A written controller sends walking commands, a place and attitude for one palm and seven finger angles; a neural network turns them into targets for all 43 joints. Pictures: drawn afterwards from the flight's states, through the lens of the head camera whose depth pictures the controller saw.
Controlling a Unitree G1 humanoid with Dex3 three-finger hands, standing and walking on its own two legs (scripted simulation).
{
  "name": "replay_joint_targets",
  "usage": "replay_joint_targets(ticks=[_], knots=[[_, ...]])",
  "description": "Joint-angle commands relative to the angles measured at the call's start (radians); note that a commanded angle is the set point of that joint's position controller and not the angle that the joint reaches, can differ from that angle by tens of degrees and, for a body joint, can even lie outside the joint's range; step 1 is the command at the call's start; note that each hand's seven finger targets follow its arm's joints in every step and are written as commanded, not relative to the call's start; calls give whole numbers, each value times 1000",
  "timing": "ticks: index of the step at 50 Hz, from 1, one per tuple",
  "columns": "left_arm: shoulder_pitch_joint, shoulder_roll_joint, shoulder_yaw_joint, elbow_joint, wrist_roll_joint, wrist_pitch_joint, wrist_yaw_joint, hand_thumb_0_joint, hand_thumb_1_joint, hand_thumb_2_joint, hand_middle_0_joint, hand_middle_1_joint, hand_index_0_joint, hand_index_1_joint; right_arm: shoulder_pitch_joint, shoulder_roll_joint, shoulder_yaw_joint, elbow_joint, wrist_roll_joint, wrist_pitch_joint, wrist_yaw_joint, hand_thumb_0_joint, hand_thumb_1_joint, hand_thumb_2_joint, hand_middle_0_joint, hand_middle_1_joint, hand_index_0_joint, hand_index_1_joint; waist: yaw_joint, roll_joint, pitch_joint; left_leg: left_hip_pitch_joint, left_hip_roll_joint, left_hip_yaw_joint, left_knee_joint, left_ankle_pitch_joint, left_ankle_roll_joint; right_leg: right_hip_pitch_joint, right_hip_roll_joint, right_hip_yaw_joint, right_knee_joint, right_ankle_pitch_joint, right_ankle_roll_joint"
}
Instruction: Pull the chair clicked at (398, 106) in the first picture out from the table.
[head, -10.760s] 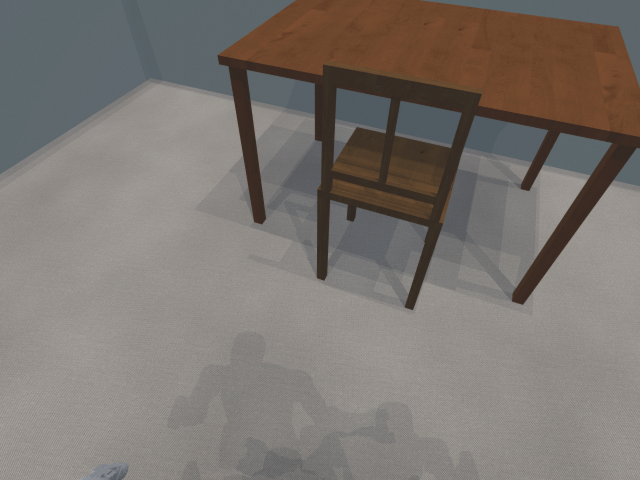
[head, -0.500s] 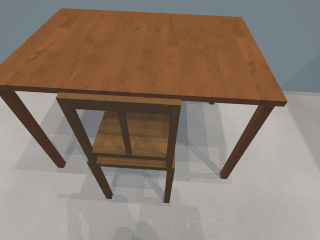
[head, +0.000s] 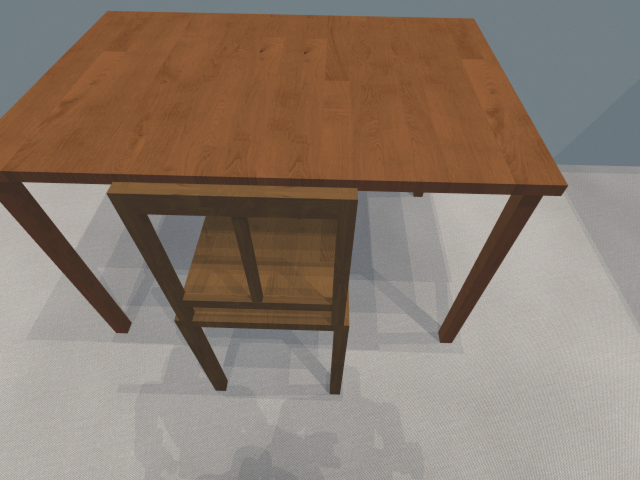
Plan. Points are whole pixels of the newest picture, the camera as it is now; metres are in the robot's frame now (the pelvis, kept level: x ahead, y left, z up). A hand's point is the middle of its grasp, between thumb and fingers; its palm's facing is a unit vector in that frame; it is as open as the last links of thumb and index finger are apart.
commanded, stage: come to a stop and stand still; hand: left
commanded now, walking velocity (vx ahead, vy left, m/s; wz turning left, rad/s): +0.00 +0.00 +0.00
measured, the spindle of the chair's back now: (249, 261) +0.48 +0.16 -0.09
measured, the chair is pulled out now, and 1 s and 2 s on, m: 0.00 0.00 0.00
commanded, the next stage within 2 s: look again from close up in 0.68 s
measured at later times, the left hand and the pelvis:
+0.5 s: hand out of the picture -0.05 +0.22 -0.17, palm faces +0.01 -0.98 -0.19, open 7.4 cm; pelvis -0.04 +0.04 +0.00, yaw +1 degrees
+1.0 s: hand out of the picture -0.06 +0.20 -0.17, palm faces +0.02 -0.99 -0.15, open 7.4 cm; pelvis -0.03 +0.04 +0.01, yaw +0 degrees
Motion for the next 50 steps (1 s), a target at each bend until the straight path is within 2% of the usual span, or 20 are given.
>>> replay_joint_targets(ticks=[1, 2, 3, 5, 6, 7, 8, 9, 12, 15, 17, 20, 29, 42, 46, 48, 50], knots=[[38, 124, 10, -94, -6, -11, -4, 0, 900, 900, -200, -300, -200, -300, 87, -87, -25, -80, 1, -8, 6, 0, -900, -900, 200, 300, 200, 300, -35, -129, -89, 70, 49, -97, -39, 142, 6, -29, -165, 119, 0, 603, -43], [29, 120, 9, -104, -6, -4, -6, 0, 900, 900, -200, -300, -200, -300, 80, -95, -21, -77, -4, -8, 7, 0, -900, -900, 200, 300, 200, 300, -26, -57, -49, 74, 62, -109, -54, 193, 11, -67, -143, 115, -14, 469, -45], [23, 130, 8, -106, -8, 3, -10, 0, 900, 900, -200, -300, -200, -300, 69, -98, -17, -79, -5, -8, 9, 0, -900, -900, 200, 300, 200, 300, -18, -9, -16, 55, 69, -139, -85, 168, 17, -93, -127, 104, -29, 297, -43], [10, 137, 6, -105, -4, 14, -17, 0, 900, 900, -200, -300, -200, -300, 52, -119, -17, -90, -8, -4, 15, 0, -900, -900, 200, 300, 200, 300, -13, 3, 71, -17, 77, -184, -165, -27, 25, -150, -99, 93, -75, -4, -39], [9, 141, 5, -105, -2, 17, -20, 0, 900, 900, -200, -300, -200, -300, 53, -128, -19, -90, -11, -3, 18, 0, -900, -900, 200, 300, 200, 300, -11, 12, 96, -45, 74, -199, -197, -115, 26, -170, -92, 92, -84, -73, -38], [16, 147, 5, -108, 0, 18, -22, 0, 900, 900, -200, -300, -200, -300, 53, -129, -18, -89, -12, -3, 20, 0, -900, -900, 200, 300, 200, 300, -5, 10, 101, -63, 75, -207, -213, -144, 30, -162, -91, 86, -89, -79, -37], [23, 146, 5, -103, 0, 18, -24, 0, 900, 900, -200, -300, -200, -300, 63, -131, -17, -87, -13, -3, 21, 0, -900, -900, 200, 300, 200, 300, -6, -11, 83, -63, 72, -214, -225, -170, 30, -159, -93, 87, -90, -99, -37], [22, 146, 4, -103, -1, 19, -25, 0, 900, 900, -200, -300, -200, -300, 69, -139, -17, -83, -14, -3, 21, 0, -900, -900, 200, 300, 200, 300, -7, -6, 77, -58, 73, -223, -238, -190, 30, -166, -91, 86, -86, -110, -35], [36, 146, 4, -100, 0, 21, -29, 0, 900, 900, -200, -300, -200, -300, 86, -149, -17, -72, -14, -7, 22, 0, -900, -900, 200, 300, 200, 300, 0, -2, 35, -64, 96, -253, -290, -236, 40, -127, -79, 48, -57, -76, -26], [55, 134, -1, -82, -1, 20, -32, 0, 900, 900, -200, -300, -200, -300, 93, -156, -15, -56, -12, -12, 22, 0, -900, -900, 200, 300, 200, 300, 3, 0, 9, -56, 101, -262, -316, -253, 41, -112, -81, 39, -48, -57, -22], [67, 128, -3, -69, -1, 17, -34, 0, 900, 900, -200, -300, -200, -300, 96, -148, -14, -41, -9, -17, 20, 0, -900, -900, 200, 300, 200, 300, 9, 4, 1, -41, 106, -263, -323, -227, 46, -104, -86, 36, -54, -21, -21], [76, 117, -9, -40, -3, 12, -34, 0, 900, 900, -200, -300, -200, -300, 112, -145, -10, -13, -6, -24, 18, 0, -900, -900, 200, 300, 200, 300, 1, 7, -12, -2, 105, -257, -322, -184, 42, -110, -94, 41, -64, 12, -17], [119, 94, -21, 40, -2, 7, -30, 0, 900, 900, -200, -300, -200, -300, 119, -132, -6, 46, 3, -29, 13, 0, -900, -900, 200, 300, 200, 300, -2, 1, 21, 36, 103, -232, -330, -143, 35, -133, -108, 52, -100, 48, -5], [140, 79, -28, 77, -2, 0, -25, 0, 900, 900, -200, -300, -200, -300, 111, -109, 0, 82, 8, -35, 10, 0, -900, -900, 200, 300, 200, 300, -4, -43, 12, 96, 92, -189, -282, -2, 33, -141, -125, 70, -129, 108, 3], [132, 79, -28, 75, -4, 2, -24, 0, 900, 900, -200, -300, -200, -300, 112, -110, 3, 88, 7, -37, 9, 0, -900, -900, 200, 300, 200, 300, -5, -25, 16, 95, 91, -188, -281, 18, 30, -138, -127, 72, -126, 114, 4], [130, 78, -28, 74, -3, 2, -23, 0, 900, 900, -200, -300, -200, -300, 107, -106, 4, 88, 7, -36, 8, 0, -900, -900, 200, 300, 200, 300, -4, -38, 32, 84, 87, -181, -275, 25, 30, -138, -128, 72, -131, 118, 4], [127, 81, -27, 73, -4, 1, -23, 0, 900, 900, -200, -300, -200, -300, 110, -104, 5, 92, 7, -37, 8, 0, -900, -900, 200, 300, 200, 300, -3, -31, 6, 102, 87, -175, -267, 49, 29, -126, -130, 74, -130, 130, 4]])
